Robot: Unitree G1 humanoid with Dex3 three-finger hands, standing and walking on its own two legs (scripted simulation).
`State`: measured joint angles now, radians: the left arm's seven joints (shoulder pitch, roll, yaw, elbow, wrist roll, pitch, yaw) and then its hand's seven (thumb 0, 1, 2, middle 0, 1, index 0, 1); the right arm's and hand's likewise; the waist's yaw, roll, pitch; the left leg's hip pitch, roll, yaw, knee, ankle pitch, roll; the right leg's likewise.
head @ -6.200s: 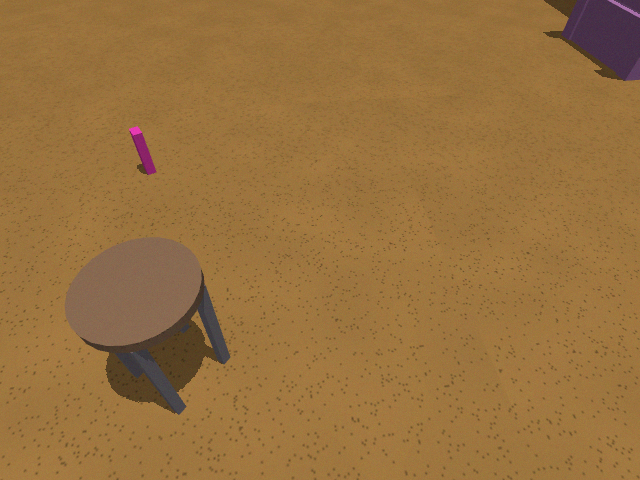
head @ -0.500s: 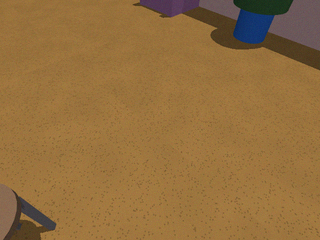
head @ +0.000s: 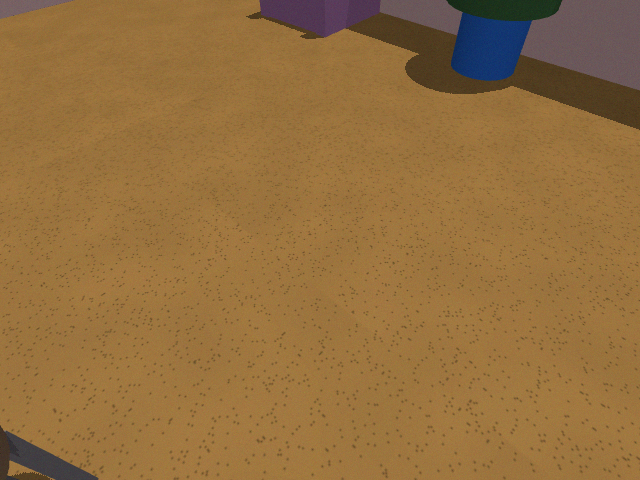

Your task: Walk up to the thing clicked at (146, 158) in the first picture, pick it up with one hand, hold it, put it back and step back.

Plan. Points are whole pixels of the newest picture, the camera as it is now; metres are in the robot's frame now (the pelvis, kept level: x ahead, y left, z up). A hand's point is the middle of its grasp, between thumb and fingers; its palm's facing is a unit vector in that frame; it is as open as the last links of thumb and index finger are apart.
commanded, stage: walk up
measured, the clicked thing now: out of the picture +0.78 +1.61 -0.65
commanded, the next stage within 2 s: none
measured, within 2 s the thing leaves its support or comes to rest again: neither
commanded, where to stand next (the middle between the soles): +0.46 +0.04 m, yaw +1 degrees
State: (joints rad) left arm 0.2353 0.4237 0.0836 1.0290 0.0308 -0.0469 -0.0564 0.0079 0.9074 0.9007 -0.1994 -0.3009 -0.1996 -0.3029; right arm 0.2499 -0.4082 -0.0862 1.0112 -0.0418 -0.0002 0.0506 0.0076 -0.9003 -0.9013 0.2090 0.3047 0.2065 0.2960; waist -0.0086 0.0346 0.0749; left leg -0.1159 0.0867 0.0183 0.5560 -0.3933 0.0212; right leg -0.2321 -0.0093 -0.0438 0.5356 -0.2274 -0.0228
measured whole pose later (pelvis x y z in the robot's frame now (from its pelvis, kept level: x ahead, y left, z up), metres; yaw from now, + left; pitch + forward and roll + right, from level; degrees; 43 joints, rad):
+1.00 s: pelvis +0.38 -0.02 +0.00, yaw +16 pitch -3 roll +1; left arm 0.28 0.36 0.05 0.84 0.02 -0.07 -0.03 0.01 0.91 0.90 -0.20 -0.30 -0.20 -0.30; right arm 0.35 -0.43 -0.04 0.82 0.00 -0.01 0.01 0.01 -0.91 -0.90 0.20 0.30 0.20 0.30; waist 0.03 0.07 0.09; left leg -0.38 -0.04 -0.08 1.04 -0.46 0.04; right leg -0.30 -0.05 -0.09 0.58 -0.23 -0.03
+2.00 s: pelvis +0.40 +0.02 +0.00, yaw +22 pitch -2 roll -1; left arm 0.18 0.39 0.00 1.03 0.01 -0.04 0.00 0.01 0.91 0.90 -0.20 -0.30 -0.20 -0.30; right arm 0.15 -0.35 -0.01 1.02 -0.02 0.01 0.04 0.01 -0.90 -0.90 0.21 0.30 0.20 0.30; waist 0.01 0.01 0.06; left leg -0.27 -0.02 0.02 0.50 -0.19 0.04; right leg -0.15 -0.05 -0.03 0.47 -0.29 0.03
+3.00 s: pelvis +0.42 +0.00 +0.02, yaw +21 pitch -2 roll +0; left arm 0.12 0.34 0.00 1.15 0.01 -0.01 -0.01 0.01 0.91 0.90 -0.20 -0.30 -0.20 -0.30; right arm 0.08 -0.34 0.00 1.14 -0.01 -0.01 0.00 0.01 -0.90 -0.90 0.21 0.30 0.20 0.30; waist 0.00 0.00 0.06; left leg -0.17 0.00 0.02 0.34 -0.13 0.01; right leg -0.05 -0.02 -0.03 0.31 -0.22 0.02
